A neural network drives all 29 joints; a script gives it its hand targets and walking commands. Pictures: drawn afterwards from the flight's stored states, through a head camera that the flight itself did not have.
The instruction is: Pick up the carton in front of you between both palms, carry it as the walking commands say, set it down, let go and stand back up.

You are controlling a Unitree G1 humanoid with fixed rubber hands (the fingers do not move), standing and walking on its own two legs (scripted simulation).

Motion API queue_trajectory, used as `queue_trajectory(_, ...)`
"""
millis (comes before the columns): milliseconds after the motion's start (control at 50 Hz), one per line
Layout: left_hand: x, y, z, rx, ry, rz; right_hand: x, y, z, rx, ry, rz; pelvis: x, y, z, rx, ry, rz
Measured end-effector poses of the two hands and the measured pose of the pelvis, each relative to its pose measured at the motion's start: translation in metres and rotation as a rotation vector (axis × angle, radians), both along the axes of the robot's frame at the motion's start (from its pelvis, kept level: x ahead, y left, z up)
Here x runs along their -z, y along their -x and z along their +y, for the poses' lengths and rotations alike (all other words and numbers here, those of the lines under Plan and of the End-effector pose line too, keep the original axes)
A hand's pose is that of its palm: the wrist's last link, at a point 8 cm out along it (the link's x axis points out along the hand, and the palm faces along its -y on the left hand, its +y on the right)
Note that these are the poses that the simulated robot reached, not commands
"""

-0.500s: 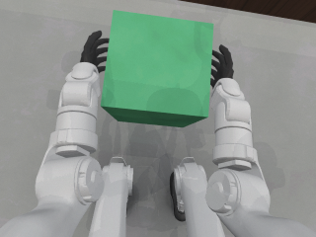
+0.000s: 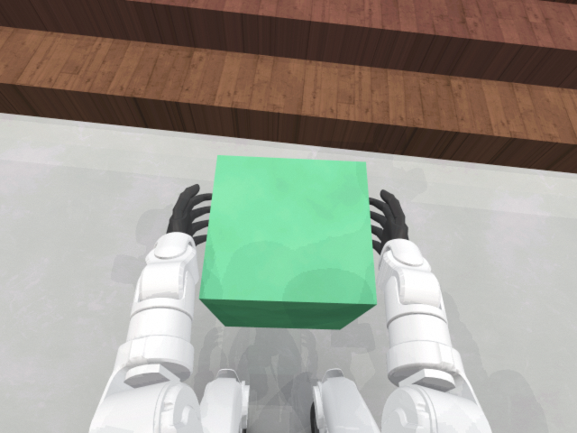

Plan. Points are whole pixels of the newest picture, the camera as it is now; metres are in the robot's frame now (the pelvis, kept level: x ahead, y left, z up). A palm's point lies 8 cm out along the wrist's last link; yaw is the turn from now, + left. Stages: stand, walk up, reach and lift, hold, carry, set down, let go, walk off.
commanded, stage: reach and lift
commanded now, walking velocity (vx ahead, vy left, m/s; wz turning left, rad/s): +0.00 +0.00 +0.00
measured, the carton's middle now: (286, 254) +0.41 +0.00 -0.10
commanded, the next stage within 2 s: hold in 1.56 s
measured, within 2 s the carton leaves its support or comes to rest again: neither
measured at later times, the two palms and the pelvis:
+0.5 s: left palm (147, 229) +0.35 +0.14 +0.12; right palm (448, 224) +0.35 -0.16 +0.12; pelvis +0.04 -0.01 +0.11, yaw +1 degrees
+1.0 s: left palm (132, 225) +0.34 +0.15 +0.15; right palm (463, 220) +0.34 -0.15 +0.16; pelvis +0.03 -0.01 +0.12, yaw +1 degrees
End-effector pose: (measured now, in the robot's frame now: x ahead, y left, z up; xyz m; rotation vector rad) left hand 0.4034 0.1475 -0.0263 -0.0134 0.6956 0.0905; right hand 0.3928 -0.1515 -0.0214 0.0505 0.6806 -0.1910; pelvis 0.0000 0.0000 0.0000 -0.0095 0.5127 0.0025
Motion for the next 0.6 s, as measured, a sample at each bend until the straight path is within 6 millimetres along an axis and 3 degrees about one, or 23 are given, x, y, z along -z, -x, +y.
queue_trajectory(340, -0.102, 0.038, -0.003, -0.032, 0.0, -0.008, -0.101, 0.029, -0.003, -0.032, 0.001, -0.008, -0.085, -0.032, -0.007, -0.001, -0.008, -0.266)
queue_trajectory(600, -0.169, 0.063, -0.005, -0.037, -0.029, -0.038, -0.167, 0.047, -0.005, -0.083, 0.03, -0.036, -0.12, -0.044, -0.01, -0.005, -0.012, -0.505)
